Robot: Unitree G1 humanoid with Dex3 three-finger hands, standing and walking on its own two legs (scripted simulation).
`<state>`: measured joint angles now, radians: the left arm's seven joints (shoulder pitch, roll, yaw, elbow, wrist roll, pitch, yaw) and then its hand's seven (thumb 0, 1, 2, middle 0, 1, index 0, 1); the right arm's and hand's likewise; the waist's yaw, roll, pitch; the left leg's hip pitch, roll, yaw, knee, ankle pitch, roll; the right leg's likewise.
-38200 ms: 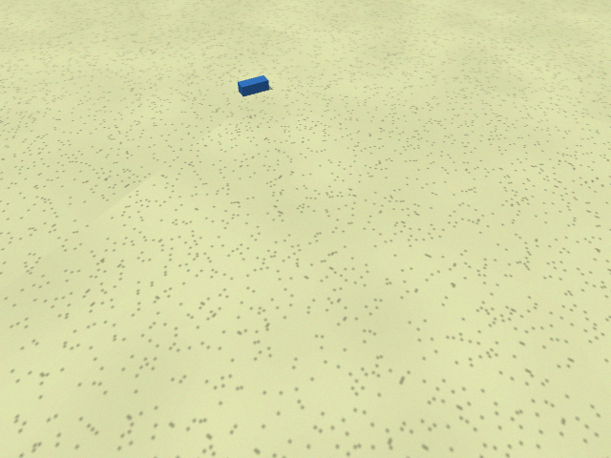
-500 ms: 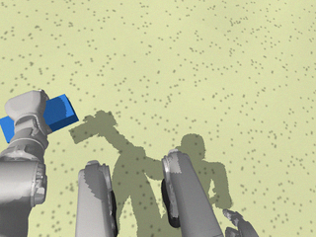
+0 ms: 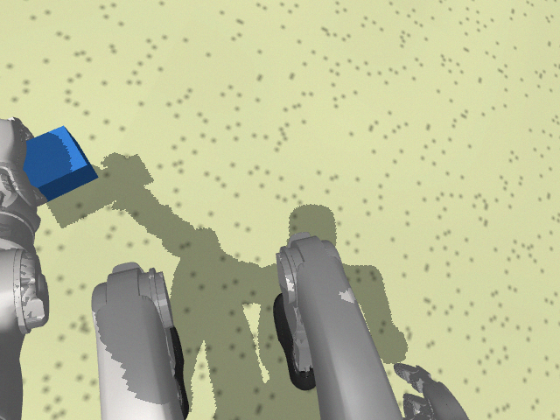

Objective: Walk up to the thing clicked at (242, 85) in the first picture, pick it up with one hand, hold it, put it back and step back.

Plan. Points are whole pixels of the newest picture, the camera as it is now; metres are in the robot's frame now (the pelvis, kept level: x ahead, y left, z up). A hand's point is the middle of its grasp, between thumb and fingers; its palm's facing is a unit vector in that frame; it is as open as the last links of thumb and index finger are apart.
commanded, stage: crouch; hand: left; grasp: from above
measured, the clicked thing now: (23, 179) +0.48 +0.31 -0.20
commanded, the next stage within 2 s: lower in 0.44 s
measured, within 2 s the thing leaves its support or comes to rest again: rests again in 1.66 s
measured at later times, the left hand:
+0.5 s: hand (24, 178) +0.48 +0.31 -0.21, palm faces -0.38 -0.18 -0.91, open 9.9 cm
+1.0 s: hand (43, 184) +0.48 +0.31 -0.26, palm faces -0.39 -0.18 -0.90, open 9.9 cm
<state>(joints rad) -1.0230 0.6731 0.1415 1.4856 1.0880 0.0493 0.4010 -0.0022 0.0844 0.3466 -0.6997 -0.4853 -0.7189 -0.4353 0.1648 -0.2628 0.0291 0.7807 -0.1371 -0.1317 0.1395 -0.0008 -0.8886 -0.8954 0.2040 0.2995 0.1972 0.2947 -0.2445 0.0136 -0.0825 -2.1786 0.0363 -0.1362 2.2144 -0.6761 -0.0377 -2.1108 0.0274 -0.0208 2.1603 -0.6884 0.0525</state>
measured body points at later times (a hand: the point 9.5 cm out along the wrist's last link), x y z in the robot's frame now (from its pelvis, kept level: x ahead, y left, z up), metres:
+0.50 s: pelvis +0.00 +0.00 -0.05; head +0.24 +0.06 +0.32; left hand +0.50 +0.31 -0.16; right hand +0.03 -0.27 -0.16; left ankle +0.08 +0.14 -0.35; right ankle +0.09 -0.13 -0.35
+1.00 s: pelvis +0.00 +0.01 -0.08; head +0.26 +0.07 +0.28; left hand +0.50 +0.31 -0.21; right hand +0.01 -0.26 -0.16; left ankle +0.08 +0.14 -0.35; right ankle +0.09 -0.13 -0.35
